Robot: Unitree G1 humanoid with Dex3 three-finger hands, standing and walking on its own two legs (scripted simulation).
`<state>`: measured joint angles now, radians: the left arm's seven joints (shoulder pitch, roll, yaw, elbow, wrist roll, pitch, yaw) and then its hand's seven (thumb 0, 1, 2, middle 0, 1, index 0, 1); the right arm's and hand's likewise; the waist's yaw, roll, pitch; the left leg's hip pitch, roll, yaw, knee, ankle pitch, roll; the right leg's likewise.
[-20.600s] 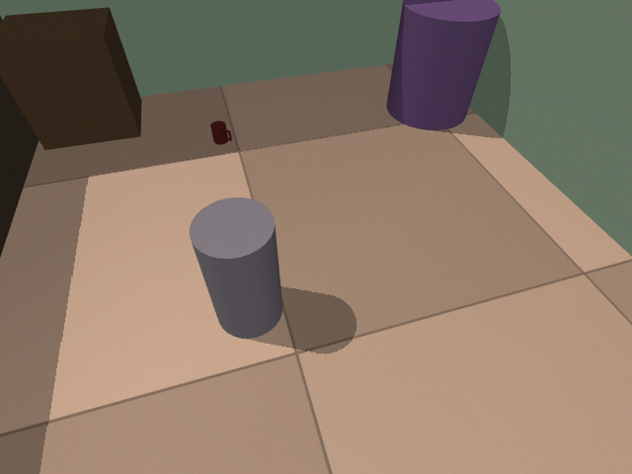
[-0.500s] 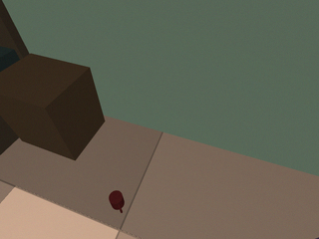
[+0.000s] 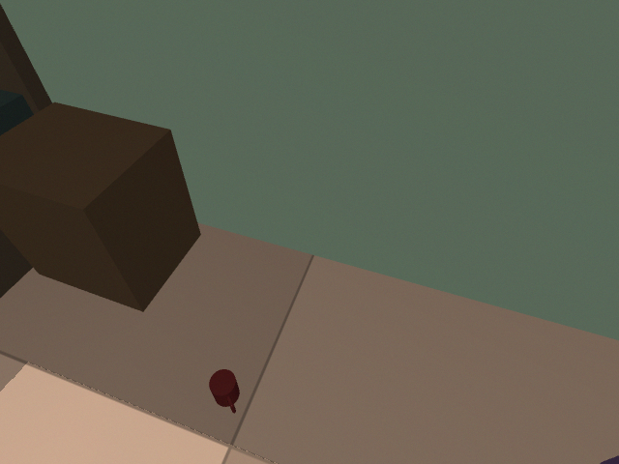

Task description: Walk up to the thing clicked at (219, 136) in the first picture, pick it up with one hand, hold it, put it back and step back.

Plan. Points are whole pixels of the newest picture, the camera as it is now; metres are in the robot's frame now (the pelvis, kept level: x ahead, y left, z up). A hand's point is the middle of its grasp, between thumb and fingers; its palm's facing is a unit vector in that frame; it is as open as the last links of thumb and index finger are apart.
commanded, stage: stand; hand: left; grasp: from above
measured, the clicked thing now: (226, 393) +0.47 +0.26 -0.73
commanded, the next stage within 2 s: rise first in 0.46 s
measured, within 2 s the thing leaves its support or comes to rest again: neither
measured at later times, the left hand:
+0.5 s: hand out of the picture +0.07 +0.26 -0.16, palm faces -0.03 -0.94 -0.34, open 7.4 cm
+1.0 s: hand out of the picture +0.15 +0.26 -0.19, palm faces -0.07 -0.92 -0.39, open 12.5 cm
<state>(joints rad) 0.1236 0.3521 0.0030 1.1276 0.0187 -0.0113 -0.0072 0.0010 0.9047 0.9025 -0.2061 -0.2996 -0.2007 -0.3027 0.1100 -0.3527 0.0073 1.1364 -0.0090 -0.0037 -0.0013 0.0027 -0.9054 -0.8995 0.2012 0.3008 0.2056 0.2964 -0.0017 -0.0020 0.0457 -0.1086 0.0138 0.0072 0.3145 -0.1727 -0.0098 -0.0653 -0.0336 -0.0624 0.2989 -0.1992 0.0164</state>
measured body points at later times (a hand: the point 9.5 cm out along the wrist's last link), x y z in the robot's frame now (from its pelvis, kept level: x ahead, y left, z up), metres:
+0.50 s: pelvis +0.00 +0.00 +0.00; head +0.01 +0.00 +0.45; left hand +0.07 +0.31 -0.13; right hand +0.07 -0.30 -0.13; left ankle +0.00 +0.12 -0.75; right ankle -0.02 -0.13 -0.75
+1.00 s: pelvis -0.01 +0.01 -0.04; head +0.05 +0.01 +0.41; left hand +0.15 +0.30 -0.16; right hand +0.08 -0.26 -0.15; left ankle +0.00 +0.12 -0.75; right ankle -0.02 -0.13 -0.75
